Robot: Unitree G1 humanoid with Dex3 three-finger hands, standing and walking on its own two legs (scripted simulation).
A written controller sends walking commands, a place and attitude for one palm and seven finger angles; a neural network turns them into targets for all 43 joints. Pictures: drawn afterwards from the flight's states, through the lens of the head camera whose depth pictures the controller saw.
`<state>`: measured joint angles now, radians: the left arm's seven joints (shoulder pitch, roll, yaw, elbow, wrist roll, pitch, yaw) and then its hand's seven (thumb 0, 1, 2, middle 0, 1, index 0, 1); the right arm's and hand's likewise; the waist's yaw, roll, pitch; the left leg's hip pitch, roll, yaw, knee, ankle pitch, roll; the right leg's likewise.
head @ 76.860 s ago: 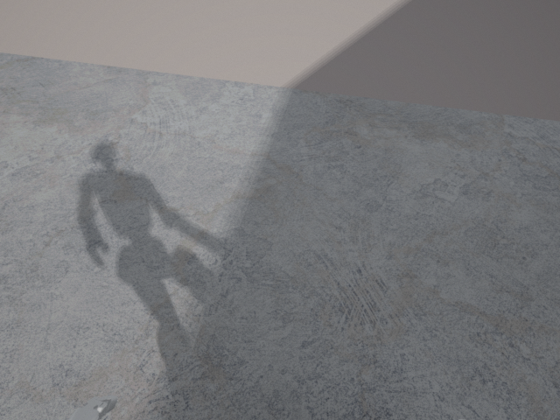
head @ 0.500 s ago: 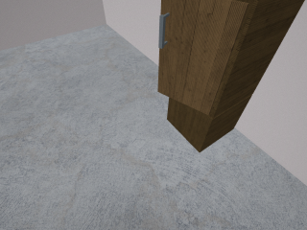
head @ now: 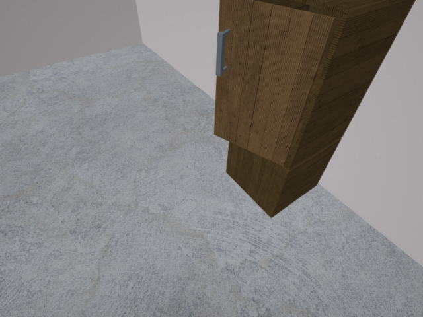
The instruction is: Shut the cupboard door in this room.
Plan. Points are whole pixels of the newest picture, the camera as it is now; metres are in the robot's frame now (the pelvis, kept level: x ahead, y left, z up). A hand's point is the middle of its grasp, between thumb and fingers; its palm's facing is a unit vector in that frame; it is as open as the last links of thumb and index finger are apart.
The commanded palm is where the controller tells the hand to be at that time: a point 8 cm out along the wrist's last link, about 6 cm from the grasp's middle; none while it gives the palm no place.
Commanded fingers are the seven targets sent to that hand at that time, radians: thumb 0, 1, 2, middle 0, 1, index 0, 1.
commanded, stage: let the arm hang, fingers relaxed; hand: left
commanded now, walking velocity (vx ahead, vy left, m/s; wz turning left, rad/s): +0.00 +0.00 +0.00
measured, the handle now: (223, 53) +0.93 +0.00 +0.08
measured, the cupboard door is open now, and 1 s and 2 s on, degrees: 20 20 20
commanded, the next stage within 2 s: look to check the result in 0.04 s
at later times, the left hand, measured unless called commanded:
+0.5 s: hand out of the picture -0.03 +0.17 -0.18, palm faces +0.02 -0.98 -0.20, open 7.4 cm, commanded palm none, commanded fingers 0.00 0.90 0.90 -0.20 -0.30 -0.20 -0.30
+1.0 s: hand out of the picture +0.02 +0.19 -0.18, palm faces +0.08 -0.97 -0.22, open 7.4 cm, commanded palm none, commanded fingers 0.00 0.90 0.90 -0.20 -0.30 -0.20 -0.30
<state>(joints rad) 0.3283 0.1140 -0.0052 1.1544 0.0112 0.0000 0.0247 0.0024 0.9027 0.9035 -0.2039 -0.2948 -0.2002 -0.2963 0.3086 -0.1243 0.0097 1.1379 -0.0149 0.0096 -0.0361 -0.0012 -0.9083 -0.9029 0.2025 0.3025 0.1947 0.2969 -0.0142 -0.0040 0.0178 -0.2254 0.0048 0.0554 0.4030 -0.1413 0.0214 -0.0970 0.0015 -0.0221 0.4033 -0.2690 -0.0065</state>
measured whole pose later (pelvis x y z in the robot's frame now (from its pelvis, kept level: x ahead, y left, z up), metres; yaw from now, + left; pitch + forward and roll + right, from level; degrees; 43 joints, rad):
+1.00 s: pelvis +0.00 +0.00 -0.01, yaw +4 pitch -2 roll -1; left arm 0.24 0.19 0.04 1.08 0.02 0.01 0.03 0.00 0.90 0.90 -0.20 -0.29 -0.20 -0.30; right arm 0.25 -0.19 -0.02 1.08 -0.02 0.04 -0.02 0.00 -0.91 -0.90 0.20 0.30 0.19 0.30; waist -0.03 0.01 0.07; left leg -0.32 0.00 0.00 0.56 -0.22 0.01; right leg -0.13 -0.01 -0.09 0.48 -0.33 -0.01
